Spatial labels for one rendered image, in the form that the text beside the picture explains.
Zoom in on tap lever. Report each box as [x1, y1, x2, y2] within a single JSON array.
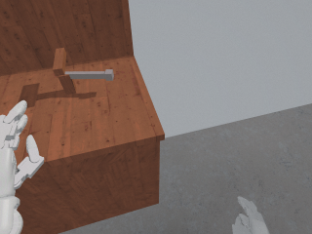
[[64, 69, 114, 81]]

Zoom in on left robot forearm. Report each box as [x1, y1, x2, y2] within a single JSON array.
[[0, 196, 23, 234]]

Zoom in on left robot hand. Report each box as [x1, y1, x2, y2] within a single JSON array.
[[0, 100, 44, 198]]

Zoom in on counter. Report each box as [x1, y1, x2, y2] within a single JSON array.
[[0, 0, 165, 234]]

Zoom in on right robot hand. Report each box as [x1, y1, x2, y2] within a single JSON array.
[[232, 196, 270, 234]]

